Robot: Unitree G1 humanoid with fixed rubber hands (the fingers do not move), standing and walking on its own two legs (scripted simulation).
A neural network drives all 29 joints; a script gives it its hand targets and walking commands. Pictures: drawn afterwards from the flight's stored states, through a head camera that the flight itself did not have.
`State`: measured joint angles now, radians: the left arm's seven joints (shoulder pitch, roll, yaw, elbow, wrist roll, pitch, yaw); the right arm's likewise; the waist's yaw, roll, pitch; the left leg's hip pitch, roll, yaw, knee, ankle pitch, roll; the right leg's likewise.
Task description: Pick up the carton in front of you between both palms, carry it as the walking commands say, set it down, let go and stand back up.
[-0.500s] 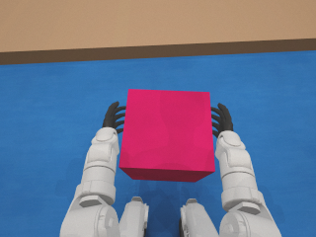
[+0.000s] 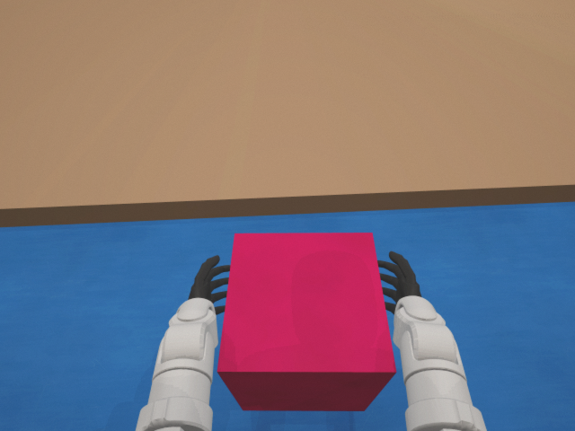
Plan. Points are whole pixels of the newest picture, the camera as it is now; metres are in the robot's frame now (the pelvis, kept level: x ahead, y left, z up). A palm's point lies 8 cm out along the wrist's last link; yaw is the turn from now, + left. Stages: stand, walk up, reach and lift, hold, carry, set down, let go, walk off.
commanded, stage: reach and lift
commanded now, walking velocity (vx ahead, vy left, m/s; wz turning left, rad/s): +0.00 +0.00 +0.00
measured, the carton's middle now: (303, 327) +0.31 +0.00 -0.06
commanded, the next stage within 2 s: hold in 1.10 s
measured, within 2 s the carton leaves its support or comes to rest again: neither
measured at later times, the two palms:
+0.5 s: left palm (196, 306) +0.30 +0.15 +0.03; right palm (413, 303) +0.30 -0.15 +0.04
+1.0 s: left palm (194, 300) +0.30 +0.15 +0.05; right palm (414, 296) +0.30 -0.15 +0.05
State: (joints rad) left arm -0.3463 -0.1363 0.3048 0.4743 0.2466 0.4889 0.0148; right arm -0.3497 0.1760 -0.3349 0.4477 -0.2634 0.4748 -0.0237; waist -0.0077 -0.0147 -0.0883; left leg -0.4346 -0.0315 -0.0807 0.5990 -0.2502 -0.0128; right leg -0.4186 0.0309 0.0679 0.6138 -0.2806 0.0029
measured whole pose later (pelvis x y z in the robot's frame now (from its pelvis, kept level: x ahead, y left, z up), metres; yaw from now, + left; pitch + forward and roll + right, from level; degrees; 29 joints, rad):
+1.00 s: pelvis +0.01 +0.00 +0.02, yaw -1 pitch -5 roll +0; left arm -0.25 -0.15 0.22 0.27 0.27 0.69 0.00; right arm -0.27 0.15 -0.23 0.29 -0.29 0.66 0.01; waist 0.00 -0.01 0.03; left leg -0.09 -0.02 -0.07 0.35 -0.17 0.00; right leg -0.07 0.02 0.08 0.36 -0.19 0.00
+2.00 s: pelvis +0.01 +0.00 +0.02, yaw +0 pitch -8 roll +0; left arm -0.27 -0.15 0.21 0.22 0.29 0.79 0.00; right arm -0.28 0.16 -0.23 0.23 -0.29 0.75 0.02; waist -0.01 -0.01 0.04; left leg -0.05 -0.02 -0.08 0.35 -0.16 0.00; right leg -0.03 0.02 0.08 0.35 -0.19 0.00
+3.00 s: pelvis +0.09 +0.00 +0.02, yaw -2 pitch +5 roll +2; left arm -0.14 -0.13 0.09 -0.30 0.11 1.10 0.09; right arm -0.14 0.13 -0.11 -0.32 -0.10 1.09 -0.09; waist 0.00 -0.03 -0.14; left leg -0.45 0.02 0.13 0.59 -0.29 0.01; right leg -0.10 -0.02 -0.03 0.26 -0.25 -0.02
